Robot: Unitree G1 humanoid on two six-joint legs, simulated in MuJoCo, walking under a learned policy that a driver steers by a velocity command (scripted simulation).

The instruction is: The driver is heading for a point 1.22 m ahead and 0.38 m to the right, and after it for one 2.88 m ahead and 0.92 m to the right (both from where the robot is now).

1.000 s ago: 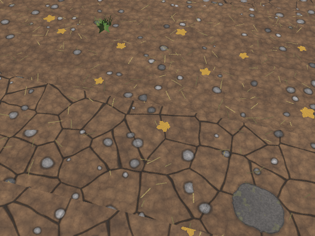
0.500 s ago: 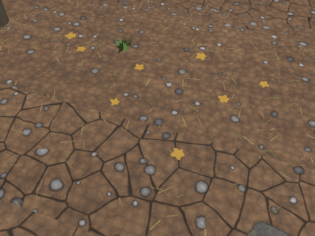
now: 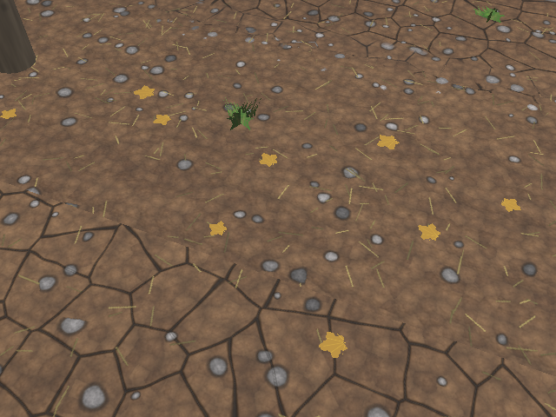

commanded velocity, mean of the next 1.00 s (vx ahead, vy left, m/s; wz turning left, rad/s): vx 0.50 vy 0.00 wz -0.16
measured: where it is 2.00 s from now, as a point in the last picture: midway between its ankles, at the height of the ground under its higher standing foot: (360, 304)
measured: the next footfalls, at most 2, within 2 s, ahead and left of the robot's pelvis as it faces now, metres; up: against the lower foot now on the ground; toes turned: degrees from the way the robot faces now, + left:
left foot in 0.14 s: +0.14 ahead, +0.13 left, +0.00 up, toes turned +2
right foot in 0.50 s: +0.44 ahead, -0.08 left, -0.18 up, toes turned -1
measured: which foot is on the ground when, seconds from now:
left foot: up 0.00-0.12, down 0.14-0.50, up 0.52-0.90, down 0.92-1.00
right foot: down 0.00-0.16, up 0.18-0.48, down 0.50-0.92, up 0.94-1.00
